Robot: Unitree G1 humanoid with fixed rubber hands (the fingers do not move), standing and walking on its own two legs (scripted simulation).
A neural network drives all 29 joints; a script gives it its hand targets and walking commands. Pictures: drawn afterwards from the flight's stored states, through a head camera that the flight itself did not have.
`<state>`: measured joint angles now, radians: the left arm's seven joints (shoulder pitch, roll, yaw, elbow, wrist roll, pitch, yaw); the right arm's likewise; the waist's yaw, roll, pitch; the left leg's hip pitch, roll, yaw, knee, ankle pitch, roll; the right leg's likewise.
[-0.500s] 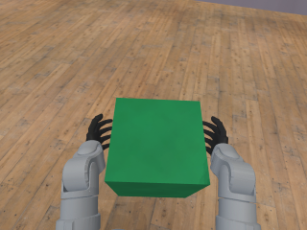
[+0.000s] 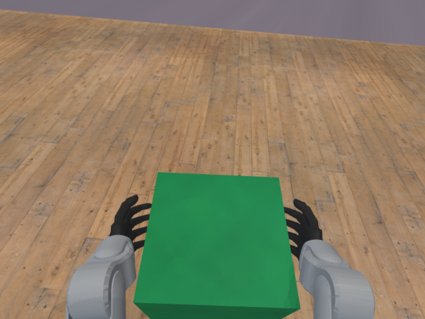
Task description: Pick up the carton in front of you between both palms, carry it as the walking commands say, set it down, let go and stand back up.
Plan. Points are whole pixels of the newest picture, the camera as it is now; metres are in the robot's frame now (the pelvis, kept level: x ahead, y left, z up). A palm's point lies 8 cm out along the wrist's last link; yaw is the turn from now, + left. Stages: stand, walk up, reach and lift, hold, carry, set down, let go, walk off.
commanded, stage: carry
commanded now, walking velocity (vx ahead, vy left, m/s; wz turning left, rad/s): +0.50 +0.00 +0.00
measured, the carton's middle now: (213, 256) +0.24 +0.00 +0.00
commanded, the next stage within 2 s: none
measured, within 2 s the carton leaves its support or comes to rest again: neither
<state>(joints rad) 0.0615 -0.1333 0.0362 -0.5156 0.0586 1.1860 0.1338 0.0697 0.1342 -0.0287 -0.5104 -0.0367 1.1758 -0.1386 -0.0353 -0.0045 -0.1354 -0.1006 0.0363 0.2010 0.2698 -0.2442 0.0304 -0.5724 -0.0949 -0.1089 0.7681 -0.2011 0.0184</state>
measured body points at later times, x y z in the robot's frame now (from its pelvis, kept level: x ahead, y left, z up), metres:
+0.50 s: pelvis +0.32 -0.03 +0.00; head +0.31 -0.04 +0.45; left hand +0.55 +0.14 +0.08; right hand +0.56 -0.16 +0.07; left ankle +0.42 +0.13 -0.71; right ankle +0.27 -0.11 -0.75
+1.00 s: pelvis +0.64 +0.02 +0.00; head +0.64 +0.03 +0.45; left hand +0.89 +0.17 +0.08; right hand +0.88 -0.13 +0.09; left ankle +0.54 +0.11 -0.75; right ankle +0.77 -0.12 -0.71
